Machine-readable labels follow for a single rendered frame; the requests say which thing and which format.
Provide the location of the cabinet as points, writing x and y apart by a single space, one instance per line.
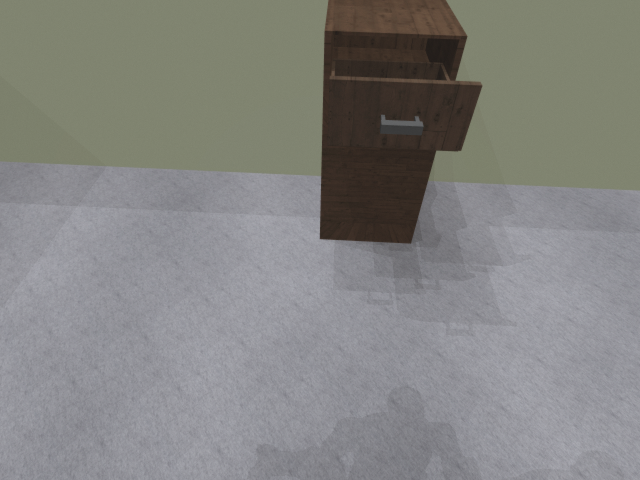
375 194

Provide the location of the drawer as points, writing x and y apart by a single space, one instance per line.
360 91

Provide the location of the handle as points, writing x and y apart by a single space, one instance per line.
401 127

